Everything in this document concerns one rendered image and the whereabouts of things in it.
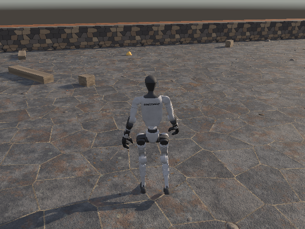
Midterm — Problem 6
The humanoid robot torso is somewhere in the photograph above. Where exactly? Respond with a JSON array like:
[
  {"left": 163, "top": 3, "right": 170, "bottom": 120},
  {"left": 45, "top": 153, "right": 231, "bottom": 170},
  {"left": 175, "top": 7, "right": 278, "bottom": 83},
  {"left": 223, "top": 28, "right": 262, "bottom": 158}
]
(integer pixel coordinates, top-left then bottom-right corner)
[{"left": 141, "top": 95, "right": 163, "bottom": 143}]

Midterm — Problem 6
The robot left hand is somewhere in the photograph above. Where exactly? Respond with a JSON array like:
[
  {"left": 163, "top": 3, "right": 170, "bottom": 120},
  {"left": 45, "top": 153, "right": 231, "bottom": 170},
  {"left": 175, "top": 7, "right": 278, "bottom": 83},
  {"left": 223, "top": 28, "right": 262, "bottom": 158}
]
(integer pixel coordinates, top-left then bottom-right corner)
[{"left": 122, "top": 137, "right": 133, "bottom": 149}]

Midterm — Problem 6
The robot left upper arm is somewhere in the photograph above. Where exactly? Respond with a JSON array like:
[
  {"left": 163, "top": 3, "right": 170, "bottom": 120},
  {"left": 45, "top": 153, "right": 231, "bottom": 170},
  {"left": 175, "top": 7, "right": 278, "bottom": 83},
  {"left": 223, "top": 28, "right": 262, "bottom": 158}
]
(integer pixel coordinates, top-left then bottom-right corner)
[{"left": 129, "top": 96, "right": 142, "bottom": 124}]

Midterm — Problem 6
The right robot forearm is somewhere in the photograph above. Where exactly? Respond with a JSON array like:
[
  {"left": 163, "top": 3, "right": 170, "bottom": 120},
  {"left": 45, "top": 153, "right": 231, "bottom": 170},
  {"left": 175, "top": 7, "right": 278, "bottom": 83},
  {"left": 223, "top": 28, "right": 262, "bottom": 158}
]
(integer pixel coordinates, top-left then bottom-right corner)
[{"left": 170, "top": 114, "right": 178, "bottom": 129}]

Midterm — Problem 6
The robot right upper arm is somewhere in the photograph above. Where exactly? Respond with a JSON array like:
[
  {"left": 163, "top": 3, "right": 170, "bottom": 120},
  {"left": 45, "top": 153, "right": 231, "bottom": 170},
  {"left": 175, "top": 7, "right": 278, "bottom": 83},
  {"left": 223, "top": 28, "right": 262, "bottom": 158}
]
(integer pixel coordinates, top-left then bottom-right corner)
[{"left": 162, "top": 95, "right": 175, "bottom": 121}]

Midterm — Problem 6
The left robot foot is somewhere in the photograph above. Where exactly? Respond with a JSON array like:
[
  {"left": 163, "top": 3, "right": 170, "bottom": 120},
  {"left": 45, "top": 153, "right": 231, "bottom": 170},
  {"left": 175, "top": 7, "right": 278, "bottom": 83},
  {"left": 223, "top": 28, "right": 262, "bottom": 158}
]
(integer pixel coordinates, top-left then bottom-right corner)
[{"left": 140, "top": 182, "right": 147, "bottom": 194}]

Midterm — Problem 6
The left robot forearm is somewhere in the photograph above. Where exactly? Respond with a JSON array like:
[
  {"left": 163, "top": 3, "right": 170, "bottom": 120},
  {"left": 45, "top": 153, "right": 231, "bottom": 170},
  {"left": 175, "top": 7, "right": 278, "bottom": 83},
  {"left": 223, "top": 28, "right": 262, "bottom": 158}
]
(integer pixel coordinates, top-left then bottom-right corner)
[{"left": 123, "top": 116, "right": 133, "bottom": 138}]

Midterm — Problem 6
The robot right hand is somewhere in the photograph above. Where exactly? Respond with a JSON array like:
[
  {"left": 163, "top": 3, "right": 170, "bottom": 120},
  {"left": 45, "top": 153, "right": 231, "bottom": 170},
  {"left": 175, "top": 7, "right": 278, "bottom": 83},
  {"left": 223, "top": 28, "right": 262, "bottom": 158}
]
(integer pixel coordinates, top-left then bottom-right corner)
[{"left": 168, "top": 127, "right": 179, "bottom": 135}]

